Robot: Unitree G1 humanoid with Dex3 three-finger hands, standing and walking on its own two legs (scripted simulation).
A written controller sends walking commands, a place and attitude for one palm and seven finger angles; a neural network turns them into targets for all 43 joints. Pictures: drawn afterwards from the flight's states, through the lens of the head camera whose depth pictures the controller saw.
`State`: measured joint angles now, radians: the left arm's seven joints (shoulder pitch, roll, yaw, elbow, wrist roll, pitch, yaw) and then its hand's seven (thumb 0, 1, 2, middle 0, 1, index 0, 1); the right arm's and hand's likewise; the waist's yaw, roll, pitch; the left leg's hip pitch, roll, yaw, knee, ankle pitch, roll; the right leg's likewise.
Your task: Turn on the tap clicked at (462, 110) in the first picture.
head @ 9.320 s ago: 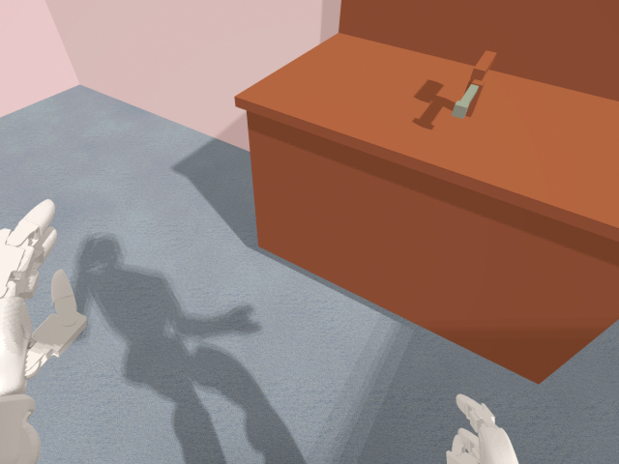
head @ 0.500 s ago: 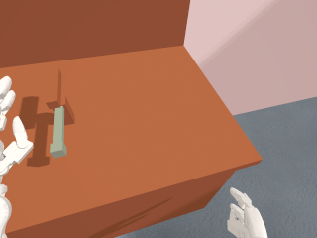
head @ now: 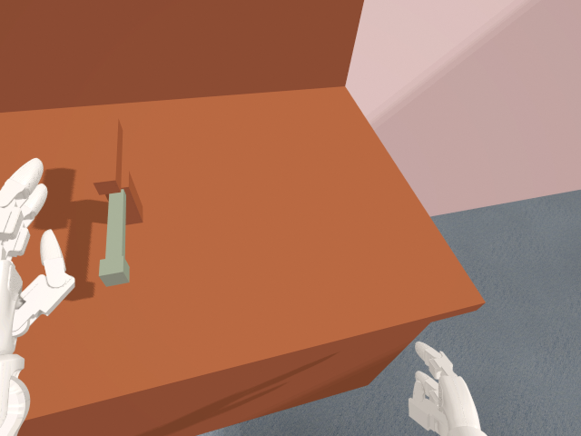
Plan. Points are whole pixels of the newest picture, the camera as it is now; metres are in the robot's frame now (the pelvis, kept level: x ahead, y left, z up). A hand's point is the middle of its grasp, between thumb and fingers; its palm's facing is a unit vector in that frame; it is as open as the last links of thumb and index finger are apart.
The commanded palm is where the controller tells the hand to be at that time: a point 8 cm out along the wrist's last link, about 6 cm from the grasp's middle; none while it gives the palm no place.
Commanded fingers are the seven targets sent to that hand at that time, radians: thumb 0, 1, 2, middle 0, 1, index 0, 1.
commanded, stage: come to a stop and stand still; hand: left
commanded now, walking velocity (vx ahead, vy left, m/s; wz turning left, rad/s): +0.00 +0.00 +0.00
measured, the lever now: (114, 271) +0.29 +0.26 +0.06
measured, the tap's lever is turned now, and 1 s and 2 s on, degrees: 0 0 0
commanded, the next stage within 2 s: look again from close up in 0.18 s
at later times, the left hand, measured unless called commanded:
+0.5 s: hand (71, 292) +0.21 +0.24 +0.16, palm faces +0.38 -0.85 -0.37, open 7.4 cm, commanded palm +0.15 +0.27 +0.17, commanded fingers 0.00 0.90 0.90 -0.20 -0.30 -0.20 -0.30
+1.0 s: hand (91, 300) +0.20 +0.22 +0.16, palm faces +0.35 -0.85 -0.40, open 7.4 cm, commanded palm +0.14 +0.25 +0.17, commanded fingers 0.00 0.90 0.90 -0.20 -0.30 -0.20 -0.30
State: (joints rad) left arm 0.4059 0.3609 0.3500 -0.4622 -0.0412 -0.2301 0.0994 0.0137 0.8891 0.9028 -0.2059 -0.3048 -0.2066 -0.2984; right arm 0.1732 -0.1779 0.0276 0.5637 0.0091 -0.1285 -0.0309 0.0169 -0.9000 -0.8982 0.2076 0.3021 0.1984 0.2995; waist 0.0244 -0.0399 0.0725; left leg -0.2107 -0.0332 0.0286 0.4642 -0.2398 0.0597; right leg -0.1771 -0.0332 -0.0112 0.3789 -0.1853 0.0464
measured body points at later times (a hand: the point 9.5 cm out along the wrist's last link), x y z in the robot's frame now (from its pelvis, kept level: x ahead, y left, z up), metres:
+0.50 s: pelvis -0.01 -0.01 +0.00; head +0.02 +0.01 +0.45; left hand +0.18 +0.28 +0.18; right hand +0.17 -0.23 -0.07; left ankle +0.01 +0.07 -0.74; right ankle +0.01 -0.15 -0.74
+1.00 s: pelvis -0.02 -0.03 +0.00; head +0.03 -0.01 +0.44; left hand +0.18 +0.26 +0.18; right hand +0.18 -0.24 -0.07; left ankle +0.01 +0.07 -0.74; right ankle +0.01 -0.15 -0.74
